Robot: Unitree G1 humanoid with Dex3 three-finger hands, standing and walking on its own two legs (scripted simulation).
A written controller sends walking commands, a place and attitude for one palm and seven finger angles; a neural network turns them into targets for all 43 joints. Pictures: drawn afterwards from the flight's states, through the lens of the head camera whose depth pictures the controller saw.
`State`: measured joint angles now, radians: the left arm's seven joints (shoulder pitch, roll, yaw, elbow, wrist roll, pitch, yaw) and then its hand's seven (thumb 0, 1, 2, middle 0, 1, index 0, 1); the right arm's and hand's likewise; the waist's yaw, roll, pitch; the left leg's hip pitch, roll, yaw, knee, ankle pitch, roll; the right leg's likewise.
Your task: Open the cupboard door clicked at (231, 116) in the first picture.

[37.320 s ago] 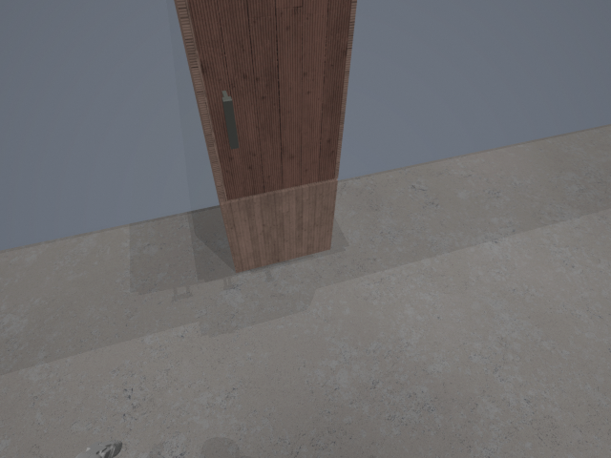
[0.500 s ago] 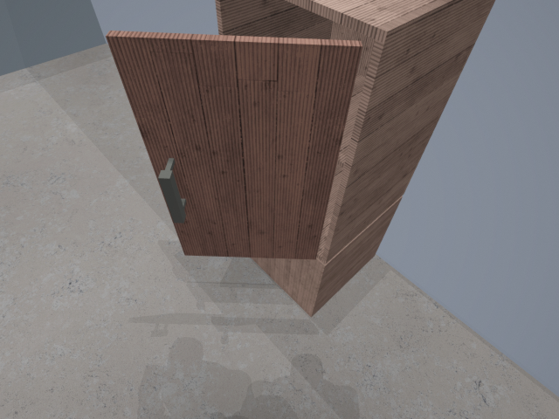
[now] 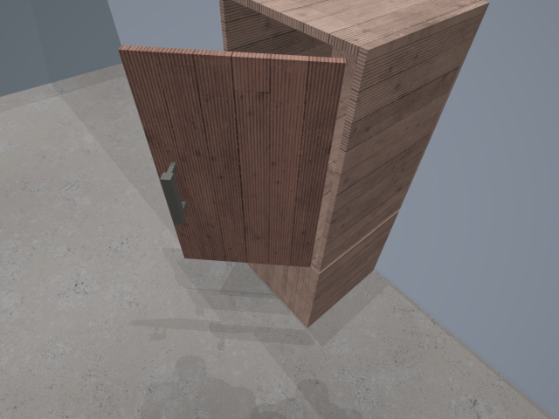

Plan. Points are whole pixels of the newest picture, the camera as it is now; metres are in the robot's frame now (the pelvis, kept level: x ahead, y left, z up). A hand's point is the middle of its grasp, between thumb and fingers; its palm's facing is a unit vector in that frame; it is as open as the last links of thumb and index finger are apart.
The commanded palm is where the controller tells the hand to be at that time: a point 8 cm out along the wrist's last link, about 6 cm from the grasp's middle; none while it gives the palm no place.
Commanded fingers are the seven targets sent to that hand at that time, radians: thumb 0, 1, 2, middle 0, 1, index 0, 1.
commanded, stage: come to a stop and stand still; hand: left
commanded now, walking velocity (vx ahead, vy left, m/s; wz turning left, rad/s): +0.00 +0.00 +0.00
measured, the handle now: (176, 193) +0.56 +0.27 -0.06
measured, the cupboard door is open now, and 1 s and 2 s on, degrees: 45 45 45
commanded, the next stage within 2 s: look again from close up in 0.08 s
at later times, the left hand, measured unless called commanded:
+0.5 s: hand out of the picture +0.06 +0.24 -0.17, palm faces +0.06 -0.96 -0.28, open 7.4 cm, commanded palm none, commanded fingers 0.00 0.90 0.90 -0.20 -0.30 -0.20 -0.30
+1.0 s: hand out of the picture +0.03 +0.26 -0.17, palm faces +0.01 -0.97 -0.25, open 7.4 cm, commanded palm none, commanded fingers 0.00 0.90 0.90 -0.20 -0.30 -0.20 -0.30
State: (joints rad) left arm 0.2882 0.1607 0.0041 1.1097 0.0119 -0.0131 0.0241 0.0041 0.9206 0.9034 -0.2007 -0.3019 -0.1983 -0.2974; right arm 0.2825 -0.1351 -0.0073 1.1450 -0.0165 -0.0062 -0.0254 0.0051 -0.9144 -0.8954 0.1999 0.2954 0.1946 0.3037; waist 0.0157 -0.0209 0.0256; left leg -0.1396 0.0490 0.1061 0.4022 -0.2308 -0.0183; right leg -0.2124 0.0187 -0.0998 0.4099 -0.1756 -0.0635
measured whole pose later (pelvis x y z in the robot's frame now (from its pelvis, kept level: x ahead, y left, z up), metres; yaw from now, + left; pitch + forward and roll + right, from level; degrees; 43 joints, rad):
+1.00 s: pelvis +0.00 +0.05 +0.00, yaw +1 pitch -3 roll +0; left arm 0.23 0.26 -0.01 1.07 0.02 -0.01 0.01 0.01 0.91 0.90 -0.20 -0.30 -0.20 -0.30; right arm 0.17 -0.26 0.01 1.08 -0.02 -0.01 0.00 0.01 -0.91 -0.89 0.20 0.30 0.20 0.30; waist 0.01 -0.02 0.03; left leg -0.11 -0.03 0.11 0.38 -0.22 0.06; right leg -0.18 -0.05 -0.09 0.38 -0.15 0.01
